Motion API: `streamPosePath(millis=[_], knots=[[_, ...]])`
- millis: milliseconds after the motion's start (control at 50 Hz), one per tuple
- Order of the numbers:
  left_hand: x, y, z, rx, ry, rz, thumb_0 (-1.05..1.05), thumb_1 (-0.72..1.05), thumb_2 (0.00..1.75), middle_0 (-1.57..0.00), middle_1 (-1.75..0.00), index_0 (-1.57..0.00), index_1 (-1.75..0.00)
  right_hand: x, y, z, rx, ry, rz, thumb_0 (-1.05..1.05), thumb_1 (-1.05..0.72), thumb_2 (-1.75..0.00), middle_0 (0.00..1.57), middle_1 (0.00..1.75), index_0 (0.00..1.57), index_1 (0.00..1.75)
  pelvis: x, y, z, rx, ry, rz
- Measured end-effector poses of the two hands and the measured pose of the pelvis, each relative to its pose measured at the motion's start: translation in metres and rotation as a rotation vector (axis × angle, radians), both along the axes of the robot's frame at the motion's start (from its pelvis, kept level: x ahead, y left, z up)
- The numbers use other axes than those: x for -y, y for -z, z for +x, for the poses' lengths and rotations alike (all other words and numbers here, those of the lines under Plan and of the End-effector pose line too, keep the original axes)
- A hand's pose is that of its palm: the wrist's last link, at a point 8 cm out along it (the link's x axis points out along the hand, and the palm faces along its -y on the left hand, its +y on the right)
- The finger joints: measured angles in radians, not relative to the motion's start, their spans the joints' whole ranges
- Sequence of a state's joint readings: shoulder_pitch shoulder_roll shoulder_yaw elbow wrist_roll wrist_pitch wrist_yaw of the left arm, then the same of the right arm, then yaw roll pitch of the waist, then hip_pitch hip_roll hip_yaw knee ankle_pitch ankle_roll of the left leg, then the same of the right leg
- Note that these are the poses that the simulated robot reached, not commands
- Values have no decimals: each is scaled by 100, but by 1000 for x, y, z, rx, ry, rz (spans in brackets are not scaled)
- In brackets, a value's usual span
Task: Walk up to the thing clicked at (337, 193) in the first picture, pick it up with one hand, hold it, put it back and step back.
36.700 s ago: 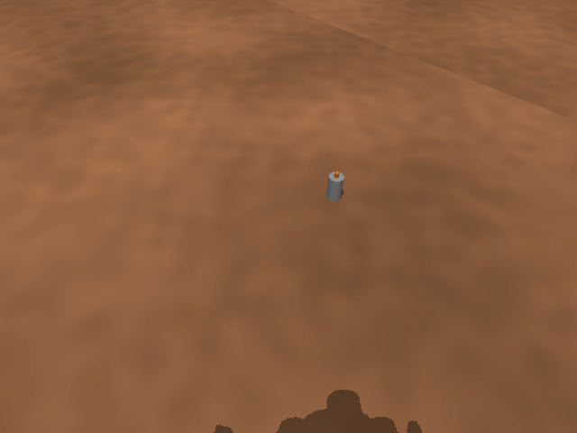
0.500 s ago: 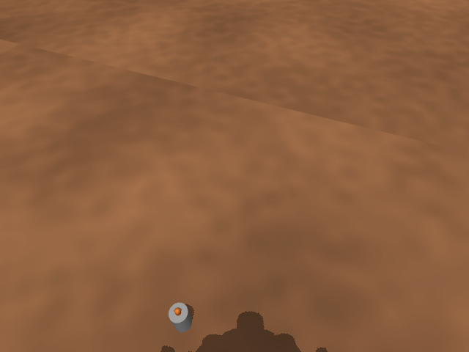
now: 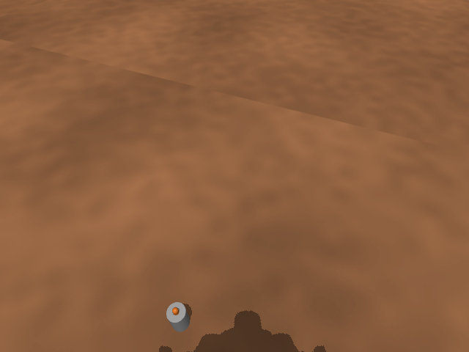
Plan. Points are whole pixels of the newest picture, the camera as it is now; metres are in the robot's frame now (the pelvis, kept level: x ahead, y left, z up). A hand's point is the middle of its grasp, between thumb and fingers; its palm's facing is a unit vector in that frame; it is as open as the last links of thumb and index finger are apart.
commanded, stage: step back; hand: left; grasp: from the side
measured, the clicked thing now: (178, 316) +0.38 +0.23 -0.70
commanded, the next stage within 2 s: none
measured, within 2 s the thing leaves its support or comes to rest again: neither
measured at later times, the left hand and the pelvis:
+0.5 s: hand out of the picture +0.04 +0.28 -0.18, palm faces -0.05 -0.91 -0.40, open 7.3 cm; pelvis -0.11 +0.02 -0.03, yaw +1 degrees
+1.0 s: hand out of the picture -0.10 +0.31 -0.17, palm faces -0.10 -0.92 -0.39, open 7.3 cm; pelvis -0.21 +0.05 -0.03, yaw -3 degrees
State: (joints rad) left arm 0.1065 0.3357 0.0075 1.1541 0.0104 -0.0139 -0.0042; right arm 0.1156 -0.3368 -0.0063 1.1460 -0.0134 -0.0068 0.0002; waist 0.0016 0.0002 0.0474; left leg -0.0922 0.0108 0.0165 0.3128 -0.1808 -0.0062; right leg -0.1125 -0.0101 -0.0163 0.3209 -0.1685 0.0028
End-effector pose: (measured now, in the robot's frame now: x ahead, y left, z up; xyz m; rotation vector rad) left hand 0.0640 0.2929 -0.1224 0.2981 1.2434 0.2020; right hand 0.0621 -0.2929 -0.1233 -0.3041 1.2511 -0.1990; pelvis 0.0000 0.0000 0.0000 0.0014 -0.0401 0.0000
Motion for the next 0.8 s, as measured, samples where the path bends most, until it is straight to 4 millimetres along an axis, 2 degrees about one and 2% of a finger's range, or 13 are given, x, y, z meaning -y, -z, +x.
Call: streamPosePath(millis=[200, 320, 420, 540, 600, 660, 720, 800], knots=[[-17, 6, 0, 27, 51, 67, 0, 91, 90, -20, -30, -21, -30, 26, 7, -10, 31, 28, -37, 0, -90, -90, 20, 30, 20, 30, 5, 18, -39, -11, 12, 14], [-16, 11, -15, 61, 84, 86, 0, 91, 90, -20, -30, -21, -30, 40, 18, -24, 51, 21, -59, 0, -90, -90, 20, 30, 20, 30, 6, 32, -64, 6, 7, 15], [-22, 10, -30, 81, 99, 82, 0, 91, 90, -20, -30, -21, -30, 27, 16, -54, 28, 11, -56, 0, -90, -90, 20, 30, 20, 30, -7, 30, -87, -10, 5, 21], [-43, 24, -40, 162, 93, 54, 0, 90, 90, -21, -30, -21, -30, 1, 16, -112, -48, -16, -99, 0, -90, -90, 20, 30, 20, 30, -30, 40, -118, -26, -28, -6], [-53, 30, -58, 149, 76, 34, 0, 91, 90, -20, -30, -21, -30, -18, 9, -143, -76, -9, -101, 0, -90, -90, 20, 30, 20, 30, -40, 35, -133, 4, 5, 12], [-56, 27, -80, 98, 62, 16, 0, 91, 90, -20, -30, -21, -30, -30, -6, -169, -89, 10, -100, 0, -90, -90, 20, 30, 20, 30, -46, 22, -141, 1, -18, -37], [-59, 22, -100, 82, 43, 1, 1, 91, 90, -20, -30, -21, -30, -36, -14, -183, -107, 16, -113, 0, -90, -90, 21, 30, 20, 30, -50, 14, -150, -16, -4, -38], [-65, 22, -129, 41, 55, 12, 1, 91, 90, -20, -30, -21, -30, -36, -14, -183, -61, 21, -124, 0, -90, -90, 21, 30, 21, 30, -55, 14, -167, -17, 21, -33]])
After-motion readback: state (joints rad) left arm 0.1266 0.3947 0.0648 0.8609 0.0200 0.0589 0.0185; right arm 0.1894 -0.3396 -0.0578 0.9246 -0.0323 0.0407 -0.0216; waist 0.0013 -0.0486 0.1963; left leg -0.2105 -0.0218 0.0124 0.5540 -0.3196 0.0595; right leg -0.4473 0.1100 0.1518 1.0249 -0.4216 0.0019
